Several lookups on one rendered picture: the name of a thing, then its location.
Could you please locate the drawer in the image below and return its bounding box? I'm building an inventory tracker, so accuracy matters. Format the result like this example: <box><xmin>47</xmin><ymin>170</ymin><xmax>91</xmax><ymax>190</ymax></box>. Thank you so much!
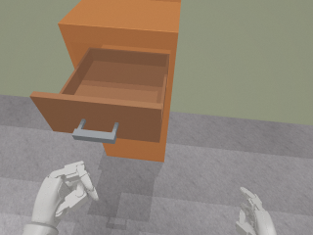
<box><xmin>29</xmin><ymin>47</ymin><xmax>170</xmax><ymax>143</ymax></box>

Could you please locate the cabinet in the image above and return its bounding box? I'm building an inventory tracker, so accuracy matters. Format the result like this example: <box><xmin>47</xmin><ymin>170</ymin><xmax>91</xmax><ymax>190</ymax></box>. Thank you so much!
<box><xmin>58</xmin><ymin>0</ymin><xmax>181</xmax><ymax>163</ymax></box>

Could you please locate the left robot hand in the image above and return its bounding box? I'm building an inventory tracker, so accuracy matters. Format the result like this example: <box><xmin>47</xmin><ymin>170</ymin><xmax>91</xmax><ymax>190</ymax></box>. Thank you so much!
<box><xmin>31</xmin><ymin>161</ymin><xmax>100</xmax><ymax>227</ymax></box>

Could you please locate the right robot hand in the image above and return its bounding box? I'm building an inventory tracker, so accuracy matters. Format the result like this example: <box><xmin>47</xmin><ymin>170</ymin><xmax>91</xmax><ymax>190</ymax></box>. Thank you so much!
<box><xmin>236</xmin><ymin>187</ymin><xmax>277</xmax><ymax>235</ymax></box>

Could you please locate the robot left forearm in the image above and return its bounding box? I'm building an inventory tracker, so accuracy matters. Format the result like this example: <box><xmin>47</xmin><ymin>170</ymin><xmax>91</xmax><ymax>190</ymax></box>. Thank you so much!
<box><xmin>22</xmin><ymin>222</ymin><xmax>59</xmax><ymax>235</ymax></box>

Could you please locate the handle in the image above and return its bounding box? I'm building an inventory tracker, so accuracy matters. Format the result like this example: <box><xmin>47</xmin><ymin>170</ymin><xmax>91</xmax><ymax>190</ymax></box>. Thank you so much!
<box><xmin>72</xmin><ymin>118</ymin><xmax>119</xmax><ymax>144</ymax></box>

